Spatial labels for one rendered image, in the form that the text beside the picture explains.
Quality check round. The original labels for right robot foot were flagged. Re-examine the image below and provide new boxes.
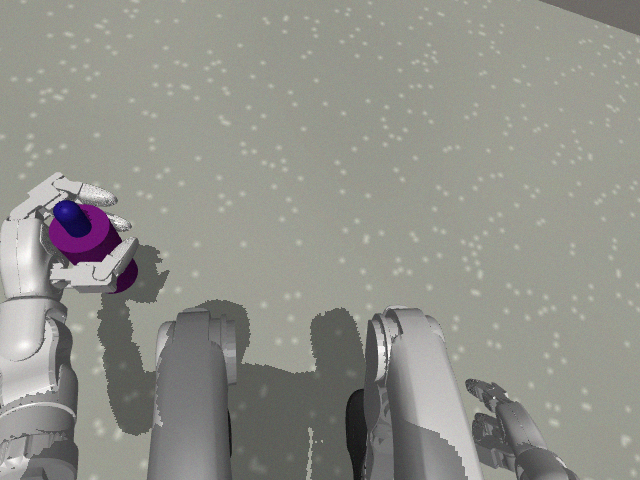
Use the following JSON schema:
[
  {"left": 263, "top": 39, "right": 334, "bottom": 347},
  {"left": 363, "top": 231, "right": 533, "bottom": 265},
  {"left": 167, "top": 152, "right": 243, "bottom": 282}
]
[{"left": 346, "top": 389, "right": 368, "bottom": 480}]

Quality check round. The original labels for right robot arm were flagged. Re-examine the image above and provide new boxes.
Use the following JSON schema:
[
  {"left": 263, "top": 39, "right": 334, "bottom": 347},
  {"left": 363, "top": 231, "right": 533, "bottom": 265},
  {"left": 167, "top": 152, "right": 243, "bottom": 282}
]
[{"left": 515, "top": 448, "right": 580, "bottom": 480}]

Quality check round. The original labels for bottle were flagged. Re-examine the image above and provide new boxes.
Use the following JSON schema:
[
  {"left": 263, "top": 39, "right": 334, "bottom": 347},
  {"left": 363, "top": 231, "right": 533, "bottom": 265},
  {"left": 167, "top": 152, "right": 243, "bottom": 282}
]
[{"left": 49, "top": 200, "right": 138, "bottom": 294}]

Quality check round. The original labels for right robot hand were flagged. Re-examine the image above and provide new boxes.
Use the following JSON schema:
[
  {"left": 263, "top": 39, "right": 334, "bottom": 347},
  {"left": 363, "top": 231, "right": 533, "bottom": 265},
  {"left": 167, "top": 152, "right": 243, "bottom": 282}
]
[{"left": 465, "top": 379, "right": 549, "bottom": 473}]

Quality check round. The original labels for left robot arm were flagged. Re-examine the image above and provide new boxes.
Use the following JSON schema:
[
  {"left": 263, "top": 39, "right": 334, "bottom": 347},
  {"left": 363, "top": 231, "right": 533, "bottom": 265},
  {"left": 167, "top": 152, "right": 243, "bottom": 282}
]
[{"left": 0, "top": 296, "right": 79, "bottom": 480}]

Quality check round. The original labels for left robot hand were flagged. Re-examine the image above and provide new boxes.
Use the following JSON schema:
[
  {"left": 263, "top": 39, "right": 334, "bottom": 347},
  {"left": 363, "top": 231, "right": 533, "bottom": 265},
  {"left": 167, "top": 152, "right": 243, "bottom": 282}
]
[{"left": 0, "top": 172, "right": 139, "bottom": 302}]

